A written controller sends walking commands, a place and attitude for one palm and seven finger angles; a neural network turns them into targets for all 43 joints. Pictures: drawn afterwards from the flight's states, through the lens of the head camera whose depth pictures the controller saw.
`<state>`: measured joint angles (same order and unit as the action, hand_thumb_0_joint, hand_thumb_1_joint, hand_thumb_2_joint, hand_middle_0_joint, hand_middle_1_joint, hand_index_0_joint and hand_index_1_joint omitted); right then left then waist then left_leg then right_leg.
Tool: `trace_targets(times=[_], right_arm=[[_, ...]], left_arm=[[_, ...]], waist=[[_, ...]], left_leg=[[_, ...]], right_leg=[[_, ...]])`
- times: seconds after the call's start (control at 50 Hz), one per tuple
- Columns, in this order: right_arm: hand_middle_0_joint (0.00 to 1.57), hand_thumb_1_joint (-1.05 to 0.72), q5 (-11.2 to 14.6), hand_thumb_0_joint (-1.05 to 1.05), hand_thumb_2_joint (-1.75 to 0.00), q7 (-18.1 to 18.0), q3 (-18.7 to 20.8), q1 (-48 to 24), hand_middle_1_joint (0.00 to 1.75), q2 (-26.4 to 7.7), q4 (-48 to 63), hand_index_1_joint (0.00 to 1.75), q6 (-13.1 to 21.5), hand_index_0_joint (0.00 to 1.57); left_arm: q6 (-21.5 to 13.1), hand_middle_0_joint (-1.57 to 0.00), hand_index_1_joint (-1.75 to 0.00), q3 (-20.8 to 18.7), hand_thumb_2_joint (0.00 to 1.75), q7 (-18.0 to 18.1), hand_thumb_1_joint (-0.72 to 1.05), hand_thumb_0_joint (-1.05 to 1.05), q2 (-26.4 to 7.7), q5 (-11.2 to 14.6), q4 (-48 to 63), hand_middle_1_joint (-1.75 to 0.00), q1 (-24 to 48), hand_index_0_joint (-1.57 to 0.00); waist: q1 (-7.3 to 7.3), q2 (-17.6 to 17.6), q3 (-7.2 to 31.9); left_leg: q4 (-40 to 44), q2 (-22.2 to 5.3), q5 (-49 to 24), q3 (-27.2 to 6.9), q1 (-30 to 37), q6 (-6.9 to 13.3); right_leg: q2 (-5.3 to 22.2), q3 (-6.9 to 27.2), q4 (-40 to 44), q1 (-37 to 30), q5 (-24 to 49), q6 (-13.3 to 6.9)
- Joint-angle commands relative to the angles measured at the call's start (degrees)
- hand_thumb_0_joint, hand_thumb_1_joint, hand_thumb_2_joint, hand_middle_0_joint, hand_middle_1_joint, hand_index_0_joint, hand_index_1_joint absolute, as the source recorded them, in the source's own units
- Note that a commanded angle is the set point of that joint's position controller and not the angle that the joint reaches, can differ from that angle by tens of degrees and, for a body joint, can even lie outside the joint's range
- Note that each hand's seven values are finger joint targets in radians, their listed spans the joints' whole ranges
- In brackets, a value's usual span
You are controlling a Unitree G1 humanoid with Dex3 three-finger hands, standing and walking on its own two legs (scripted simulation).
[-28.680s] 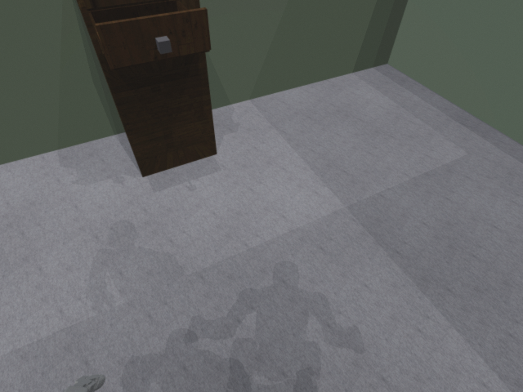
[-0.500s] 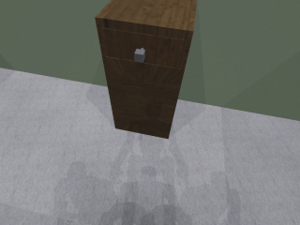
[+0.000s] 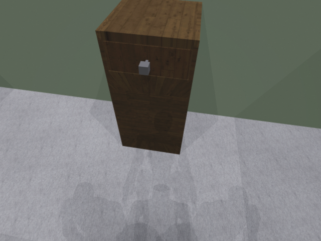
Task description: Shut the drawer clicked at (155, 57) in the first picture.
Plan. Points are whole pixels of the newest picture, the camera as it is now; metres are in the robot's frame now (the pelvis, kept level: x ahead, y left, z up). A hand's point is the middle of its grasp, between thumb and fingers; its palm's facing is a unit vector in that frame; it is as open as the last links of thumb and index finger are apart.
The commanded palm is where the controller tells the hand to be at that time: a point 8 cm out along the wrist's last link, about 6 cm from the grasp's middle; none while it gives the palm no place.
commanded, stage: let the arm hang, fingers relaxed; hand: left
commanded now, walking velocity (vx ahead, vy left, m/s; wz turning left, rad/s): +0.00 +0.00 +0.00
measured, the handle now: (145, 65) +0.81 +0.11 -0.02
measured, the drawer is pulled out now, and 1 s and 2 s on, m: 0.00 0.00 0.00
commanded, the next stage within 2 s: look to check the result in 0.14 s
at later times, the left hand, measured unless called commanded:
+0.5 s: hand out of the picture -0.01 +0.15 -0.18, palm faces +0.04 -0.99 -0.16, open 7.3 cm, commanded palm none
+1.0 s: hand out of the picture +0.00 +0.15 -0.18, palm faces +0.03 -0.98 -0.18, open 7.3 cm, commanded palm none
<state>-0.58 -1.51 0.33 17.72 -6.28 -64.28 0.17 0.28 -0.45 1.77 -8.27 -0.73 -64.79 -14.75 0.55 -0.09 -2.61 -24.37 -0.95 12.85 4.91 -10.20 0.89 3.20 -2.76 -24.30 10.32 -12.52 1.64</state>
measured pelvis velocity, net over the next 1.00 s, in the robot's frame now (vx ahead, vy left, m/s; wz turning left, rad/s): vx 0.01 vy -0.02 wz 0.00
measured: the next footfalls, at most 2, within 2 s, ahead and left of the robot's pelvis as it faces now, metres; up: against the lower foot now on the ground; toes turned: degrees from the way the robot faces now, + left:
none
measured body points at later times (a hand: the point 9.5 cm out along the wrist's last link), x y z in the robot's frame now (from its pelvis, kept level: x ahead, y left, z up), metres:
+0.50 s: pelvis +0.01 -0.01 +0.00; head +0.02 -0.01 +0.45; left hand -0.01 +0.20 -0.16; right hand -0.02 -0.21 -0.16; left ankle +0.00 +0.11 -0.74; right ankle +0.01 -0.14 -0.74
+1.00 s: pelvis +0.01 -0.02 +0.00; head +0.02 -0.02 +0.45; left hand +0.00 +0.20 -0.16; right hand -0.02 -0.22 -0.16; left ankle +0.00 +0.11 -0.74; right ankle +0.01 -0.14 -0.74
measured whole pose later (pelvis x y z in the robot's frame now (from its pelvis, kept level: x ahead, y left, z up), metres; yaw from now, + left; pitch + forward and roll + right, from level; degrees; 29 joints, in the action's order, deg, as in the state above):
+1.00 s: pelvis +0.01 -0.02 +0.00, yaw +0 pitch -1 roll +0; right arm -0.5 -1.9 1.0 17.3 -6.5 -65.5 0.3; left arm -0.4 -0.9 1.9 -7.2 -0.7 -65.9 -15.8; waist 0.5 0.5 -3.0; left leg -23.2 -2.2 12.9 4.6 -8.8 -0.5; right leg 1.9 -3.2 -23.4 9.1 -12.9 0.4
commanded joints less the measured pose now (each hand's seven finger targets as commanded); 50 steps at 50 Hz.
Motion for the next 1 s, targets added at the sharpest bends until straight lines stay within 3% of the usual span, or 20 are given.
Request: trace_targets(times=[0.0,0.08,0.18,0.24,0.62,0.74,0.8,0.98], right_arm=[[0.20,-0.90,-0.2,0.00,-0.90,-0.6,1.2,4.6,0.30,-5.1,0.6,0.30,0.4,0.20],[0.20,-0.90,-0.2,0.00,-0.90,-0.7,1.2,4.9,0.30,-4.6,0.0,0.30,0.5,0.20],[0.20,-0.90,-0.2,0.00,-0.90,-0.7,1.3,5.2,0.30,-4.4,-0.3,0.30,0.4,0.20],[0.20,-0.90,-0.2,0.00,-0.90,-0.7,1.3,5.2,0.30,-4.4,-0.4,0.30,0.4,0.20],[0.20,-0.90,-0.2,0.00,-0.90,-0.9,1.4,4.7,0.30,-4.5,-0.5,0.30,0.5,0.20],[0.20,-0.90,-0.2,0.00,-0.90,-0.9,1.4,4.8,0.30,-4.6,-0.6,0.30,0.4,0.20],[0.20,-0.90,-0.1,0.00,-0.90,-0.9,1.6,4.5,0.30,-5.1,-0.5,0.30,0.4,0.20],[0.20,-0.90,-0.2,0.00,-0.90,-0.8,1.5,4.5,0.30,-5.2,-0.7,0.30,0.4,0.20]], left_arm=[[-0.7,-0.20,-0.30,-1.1,0.90,0.4,0.90,0.00,-5.0,0.1,0.4,-0.30,-5.3,-0.20],[-0.8,-0.20,-0.30,-1.2,0.90,0.5,0.90,0.00,-4.5,0.1,0.2,-0.30,-5.3,-0.20],[-0.8,-0.20,-0.30,-1.2,0.90,0.5,0.90,0.00,-4.3,0.1,0.0,-0.30,-5.3,-0.20],[-0.9,-0.20,-0.30,-1.2,0.90,0.6,0.90,0.00,-4.2,0.1,-0.2,-0.30,-5.8,-0.20],[-1.2,-0.20,-0.30,-1.4,0.90,0.7,0.90,0.00,-3.8,0.1,-0.6,-0.30,-6.4,-0.20],[-1.2,-0.20,-0.30,-1.4,0.90,0.7,0.90,0.00,-4.0,0.1,-0.5,-0.30,-6.0,-0.20],[-1.3,-0.20,-0.30,-1.5,0.90,0.7,0.90,0.00,-4.3,0.1,-0.4,-0.30,-6.3,-0.20],[-1.4,-0.20,-0.30,-1.5,0.90,0.6,0.90,0.00,-4.8,0.1,-0.3,-0.30,-5.4,-0.20]], waist=[[-0.68,0.9,-2.2],[-0.51,0.0,-2.1],[-0.25,1.3,-2.5],[-0.30,-0.6,-2.1],[-0.26,1.1,-2.5],[-0.22,-0.4,-3.3],[-0.31,1.1,-2.6],[-0.20,0.0,-2.4]], left_leg=[[5.3,-5.0,-6.3,-5.4,-1.0,1.0],[5.1,-4.9,-7.1,-5.3,-0.3,1.0],[5.4,-5.0,-5.9,-5.2,-0.3,0.9],[5.0,-5.0,-6.4,-5.0,0.3,0.8],[5.1,-5.2,-6.5,-4.8,0.9,0.6],[5.3,-5.2,-6.1,-4.7,0.5,0.5],[5.0,-5.2,-6.9,-4.6,1.3,0.4],[5.3,-5.3,-6.3,-4.5,1.2,0.3]], right_leg=[[2.8,2.3,4.2,1.1,3.2,-2.9],[3.0,2.2,4.3,1.1,3.9,-3.0],[2.8,2.5,4.7,1.4,2.9,-3.0],[2.9,2.4,4.8,1.4,3.4,-3.0],[2.7,2.8,5.4,1.6,3.7,-3.2],[2.8,2.9,5.8,1.7,3.4,-3.3],[2.7,3.1,5.7,1.7,4.1,-3.3],[2.8,3.2,6.0,1.3,4.1,-3.4]])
